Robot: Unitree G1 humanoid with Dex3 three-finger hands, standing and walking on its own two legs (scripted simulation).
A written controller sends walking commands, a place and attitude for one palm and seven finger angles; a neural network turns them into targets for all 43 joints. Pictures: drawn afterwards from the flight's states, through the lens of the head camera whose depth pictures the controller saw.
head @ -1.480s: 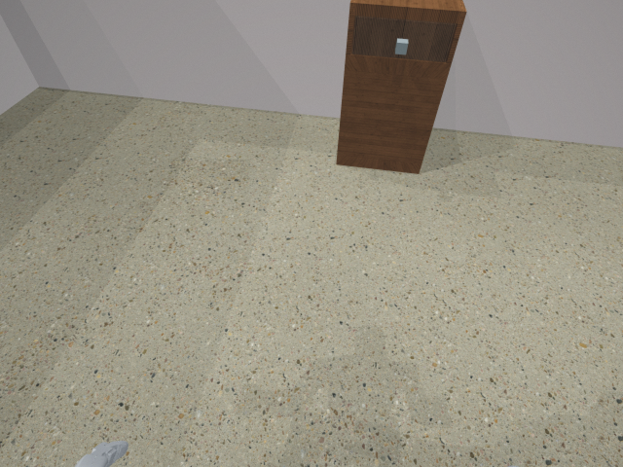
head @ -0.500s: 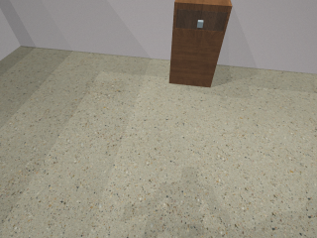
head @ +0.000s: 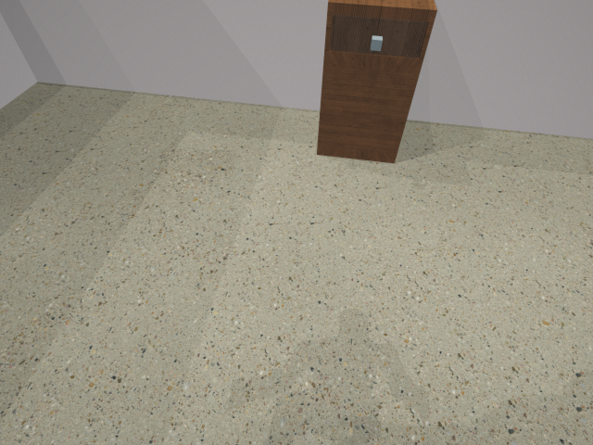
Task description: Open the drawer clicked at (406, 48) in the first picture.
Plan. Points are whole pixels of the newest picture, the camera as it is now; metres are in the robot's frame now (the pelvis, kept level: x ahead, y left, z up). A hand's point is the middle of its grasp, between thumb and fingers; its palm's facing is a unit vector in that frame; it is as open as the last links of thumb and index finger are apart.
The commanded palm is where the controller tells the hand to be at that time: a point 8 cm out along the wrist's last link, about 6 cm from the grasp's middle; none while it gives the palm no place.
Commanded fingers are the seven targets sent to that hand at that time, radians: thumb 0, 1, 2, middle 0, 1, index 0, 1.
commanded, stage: walk to a spot facing it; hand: left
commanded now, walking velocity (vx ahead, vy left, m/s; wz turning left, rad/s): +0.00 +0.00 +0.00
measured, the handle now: (376, 41) +1.64 -0.25 -0.12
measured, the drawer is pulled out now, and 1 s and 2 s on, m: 0.00 0.00 0.00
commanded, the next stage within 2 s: none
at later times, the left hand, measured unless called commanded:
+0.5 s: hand out of the picture +0.11 +0.15 -0.19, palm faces -0.12 -0.97 -0.23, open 7.4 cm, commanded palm none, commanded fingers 0.00 0.90 0.90 -0.20 -0.30 -0.20 -0.30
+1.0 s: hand (216, 356) +0.31 +0.17 -0.21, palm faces -0.29 -0.95 -0.16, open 7.4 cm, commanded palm none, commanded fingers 0.00 0.90 0.90 -0.20 -0.30 -0.20 -0.30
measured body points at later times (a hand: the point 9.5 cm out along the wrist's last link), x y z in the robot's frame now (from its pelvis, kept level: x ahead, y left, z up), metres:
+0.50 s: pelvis +0.08 -0.04 -0.02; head +0.09 -0.06 +0.42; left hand +0.12 +0.20 -0.17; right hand +0.03 -0.29 -0.18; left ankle +0.02 +0.10 -0.69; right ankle +0.06 -0.12 -0.75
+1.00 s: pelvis +0.29 -0.01 -0.02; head +0.32 +0.01 +0.43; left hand +0.33 +0.22 -0.19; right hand +0.32 -0.26 -0.15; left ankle +0.38 +0.04 -0.75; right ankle +0.12 -0.10 -0.66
